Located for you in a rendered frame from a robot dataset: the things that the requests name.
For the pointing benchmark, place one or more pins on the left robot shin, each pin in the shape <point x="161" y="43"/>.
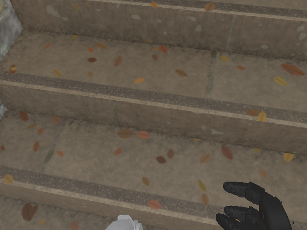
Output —
<point x="124" y="217"/>

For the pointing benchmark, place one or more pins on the robot right hand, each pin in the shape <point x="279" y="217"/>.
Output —
<point x="271" y="214"/>

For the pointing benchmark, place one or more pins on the robot left thigh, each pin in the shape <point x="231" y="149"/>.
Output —
<point x="125" y="224"/>

